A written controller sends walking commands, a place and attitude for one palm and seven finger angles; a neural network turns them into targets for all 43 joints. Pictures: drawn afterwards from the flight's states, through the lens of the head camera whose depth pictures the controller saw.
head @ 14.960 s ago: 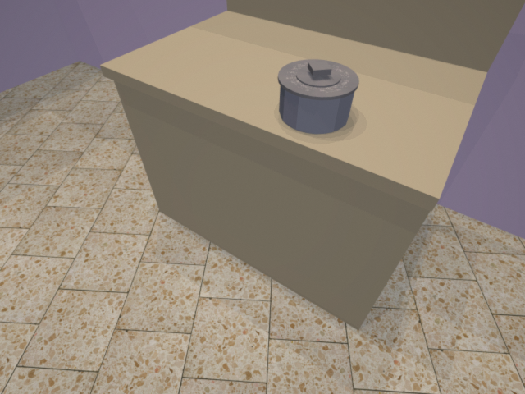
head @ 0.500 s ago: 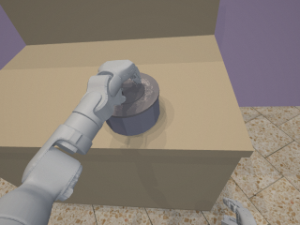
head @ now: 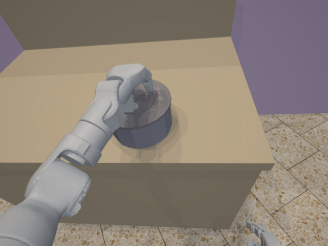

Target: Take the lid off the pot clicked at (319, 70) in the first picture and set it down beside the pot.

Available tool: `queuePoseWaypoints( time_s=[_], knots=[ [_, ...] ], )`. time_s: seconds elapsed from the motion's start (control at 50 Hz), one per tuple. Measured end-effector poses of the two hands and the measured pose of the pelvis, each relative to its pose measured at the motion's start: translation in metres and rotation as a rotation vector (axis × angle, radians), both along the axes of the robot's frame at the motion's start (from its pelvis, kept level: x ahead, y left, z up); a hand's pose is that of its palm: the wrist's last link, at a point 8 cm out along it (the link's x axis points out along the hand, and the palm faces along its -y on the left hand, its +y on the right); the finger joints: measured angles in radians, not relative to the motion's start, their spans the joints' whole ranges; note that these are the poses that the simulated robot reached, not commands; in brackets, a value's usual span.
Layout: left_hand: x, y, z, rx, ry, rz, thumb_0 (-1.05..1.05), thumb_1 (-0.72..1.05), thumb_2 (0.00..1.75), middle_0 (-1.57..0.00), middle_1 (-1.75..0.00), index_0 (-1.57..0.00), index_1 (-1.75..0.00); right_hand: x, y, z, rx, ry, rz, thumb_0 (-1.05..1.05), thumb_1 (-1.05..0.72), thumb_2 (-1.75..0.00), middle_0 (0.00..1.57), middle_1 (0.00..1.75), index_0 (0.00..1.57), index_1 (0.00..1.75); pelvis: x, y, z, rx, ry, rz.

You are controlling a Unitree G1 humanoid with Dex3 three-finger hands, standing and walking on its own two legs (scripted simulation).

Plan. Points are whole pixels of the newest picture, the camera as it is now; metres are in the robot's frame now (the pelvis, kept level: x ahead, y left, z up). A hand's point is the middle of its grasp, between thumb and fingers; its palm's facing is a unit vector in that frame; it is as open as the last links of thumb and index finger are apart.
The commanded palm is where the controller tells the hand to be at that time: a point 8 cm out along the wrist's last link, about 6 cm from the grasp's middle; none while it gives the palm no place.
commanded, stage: close the fingers and squeeze the knob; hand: left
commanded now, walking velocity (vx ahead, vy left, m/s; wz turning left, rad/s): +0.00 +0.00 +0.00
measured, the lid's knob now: (133, 94) +0.47 +0.08 +0.13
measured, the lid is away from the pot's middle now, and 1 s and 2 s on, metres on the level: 0.00 0.00 0.01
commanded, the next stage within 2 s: lift the lid straight up in 0.90 s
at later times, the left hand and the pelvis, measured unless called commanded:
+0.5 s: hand (132, 96) +0.44 +0.08 +0.15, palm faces -0.28 -0.03 -0.96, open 7.6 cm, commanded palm +0.42 +0.09 +0.22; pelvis +0.00 +0.00 +0.00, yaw +0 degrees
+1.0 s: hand (132, 96) +0.44 +0.08 +0.15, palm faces -0.27 -0.04 -0.96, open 7.0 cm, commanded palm +0.42 +0.09 +0.22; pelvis +0.00 +0.00 +0.00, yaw +0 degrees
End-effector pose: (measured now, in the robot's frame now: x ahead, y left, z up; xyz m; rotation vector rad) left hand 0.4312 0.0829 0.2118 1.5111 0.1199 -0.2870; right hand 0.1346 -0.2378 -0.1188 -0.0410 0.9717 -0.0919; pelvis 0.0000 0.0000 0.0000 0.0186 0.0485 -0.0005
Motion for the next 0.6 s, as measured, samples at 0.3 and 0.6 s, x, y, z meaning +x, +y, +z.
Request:
queuePoseWaypoints(
  time_s=[0.3,0.6],
  knots=[
    [0.0011,0.0013,-0.0004,-0.006,0.015,0.017,-0.02,0.04,1.11,-0.65,-0.74,-0.73,-0.79,0.0099,-0.0004,0.0035,-0.005,-0.021,0.012,0.01,-0.9,-0.9,0.19,0.3,0.19,0.3,0.0001,-0.0024,0.0,0.0,0.002,0.004],
    [0.0047,0.0005,-0.0008,0.003,0.025,0.023,-0.02,0.07,1.09,-0.63,-0.76,-0.81,-0.86,0.0048,0.0001,0.001,-0.012,-0.002,0.011,0.01,-0.9,-0.9,0.2,0.3,0.19,0.3,-0.0002,-0.0021,0.0,0.0,0.004,0.006]
  ],
)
